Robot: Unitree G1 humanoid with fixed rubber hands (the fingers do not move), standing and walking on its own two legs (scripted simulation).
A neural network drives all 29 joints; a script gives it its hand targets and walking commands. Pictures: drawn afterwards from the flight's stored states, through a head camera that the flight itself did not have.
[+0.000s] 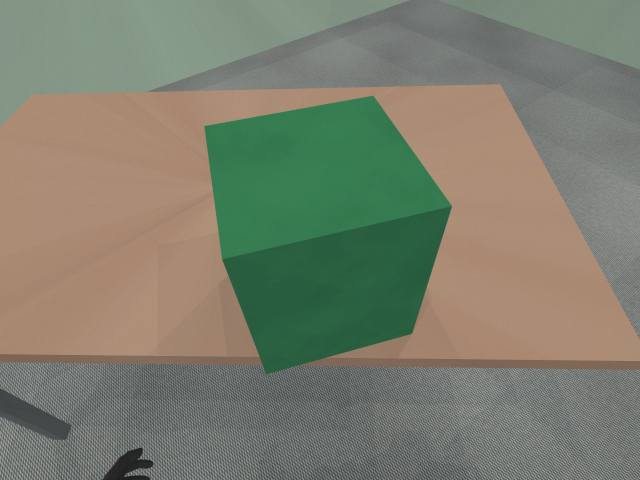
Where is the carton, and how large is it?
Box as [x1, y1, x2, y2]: [204, 96, 451, 373]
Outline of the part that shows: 373,96 204,126 222,259 266,373 409,334 412,332 451,205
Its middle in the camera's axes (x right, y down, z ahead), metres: +0.00 -0.01 +0.53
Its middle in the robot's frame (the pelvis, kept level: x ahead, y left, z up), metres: +0.41 +0.03 +0.07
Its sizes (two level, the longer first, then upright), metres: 0.226 0.222 0.271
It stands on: a table, 0.68 m high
